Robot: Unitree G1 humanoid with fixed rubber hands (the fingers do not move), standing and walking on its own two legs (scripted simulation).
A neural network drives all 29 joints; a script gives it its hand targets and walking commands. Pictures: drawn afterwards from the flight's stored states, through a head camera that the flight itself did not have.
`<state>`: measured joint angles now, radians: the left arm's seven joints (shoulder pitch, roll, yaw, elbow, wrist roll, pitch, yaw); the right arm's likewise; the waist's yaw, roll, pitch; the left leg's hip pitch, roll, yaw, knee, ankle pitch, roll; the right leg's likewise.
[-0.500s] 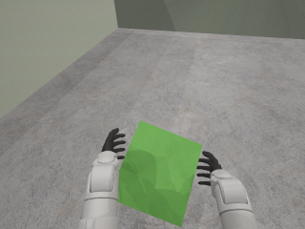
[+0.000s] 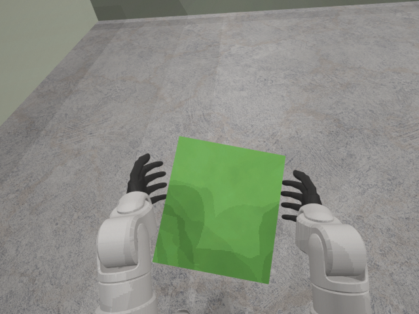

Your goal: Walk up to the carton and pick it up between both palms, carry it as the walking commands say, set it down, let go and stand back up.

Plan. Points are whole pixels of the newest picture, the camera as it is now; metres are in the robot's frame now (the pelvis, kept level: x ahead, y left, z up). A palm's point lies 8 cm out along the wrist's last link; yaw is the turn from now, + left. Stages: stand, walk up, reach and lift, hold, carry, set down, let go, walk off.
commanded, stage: carry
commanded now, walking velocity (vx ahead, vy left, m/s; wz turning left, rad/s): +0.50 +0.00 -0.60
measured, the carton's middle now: (219, 205) +0.35 +0.01 +0.00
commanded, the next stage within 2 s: none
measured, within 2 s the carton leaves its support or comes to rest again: neither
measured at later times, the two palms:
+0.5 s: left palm (203, 94) +0.63 +0.03 +0.09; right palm (317, 110) +0.55 -0.24 +0.07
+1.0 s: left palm (249, 24) +0.97 -0.13 +0.11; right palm (335, 43) +0.83 -0.37 +0.09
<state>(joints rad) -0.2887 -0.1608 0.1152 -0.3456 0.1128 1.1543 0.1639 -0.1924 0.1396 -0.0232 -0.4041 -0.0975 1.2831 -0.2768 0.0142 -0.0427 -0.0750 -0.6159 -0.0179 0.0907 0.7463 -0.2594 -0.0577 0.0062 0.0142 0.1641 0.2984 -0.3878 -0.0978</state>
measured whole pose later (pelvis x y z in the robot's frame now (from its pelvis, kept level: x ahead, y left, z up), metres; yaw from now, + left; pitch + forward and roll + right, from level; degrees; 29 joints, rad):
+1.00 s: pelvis +0.65 -0.13 +0.00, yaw -27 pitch +5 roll -3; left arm -0.24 -0.15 0.06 -0.47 0.11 1.16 0.20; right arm -0.16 0.14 -0.03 -0.44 -0.06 1.20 -0.24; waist 0.02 0.03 -0.01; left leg -0.27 0.09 0.15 0.48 -0.29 0.03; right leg -0.40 0.04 0.04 0.87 -0.47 -0.02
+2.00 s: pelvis +0.83 -0.26 -0.01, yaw -29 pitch +5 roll +0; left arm -0.22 -0.14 0.05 -0.41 0.11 1.24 0.21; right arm -0.14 0.13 -0.04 -0.39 -0.06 1.29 -0.23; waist 0.02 -0.01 -0.08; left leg -0.30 0.06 0.16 0.55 -0.32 0.01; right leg -0.28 0.02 -0.03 0.56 -0.34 -0.03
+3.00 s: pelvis +0.78 -0.23 -0.01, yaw -29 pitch +1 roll +0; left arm -0.20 -0.14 0.05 -0.37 0.11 1.25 0.20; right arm -0.13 0.13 -0.03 -0.39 -0.06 1.31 -0.24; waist 0.02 -0.02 -0.08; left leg -0.30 0.06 0.17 0.55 -0.26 0.02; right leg -0.28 0.02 -0.03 0.56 -0.29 -0.03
